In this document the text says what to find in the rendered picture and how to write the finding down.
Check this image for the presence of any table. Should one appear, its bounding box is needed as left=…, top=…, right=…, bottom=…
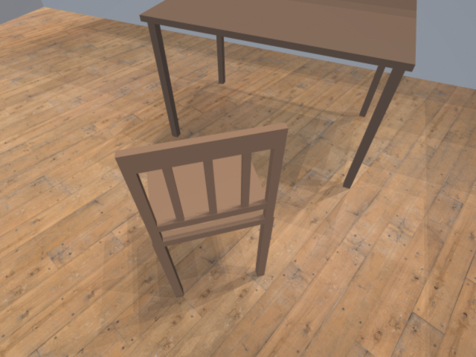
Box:
left=139, top=0, right=417, bottom=189

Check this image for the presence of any chair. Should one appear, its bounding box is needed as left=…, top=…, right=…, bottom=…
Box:
left=115, top=123, right=289, bottom=298

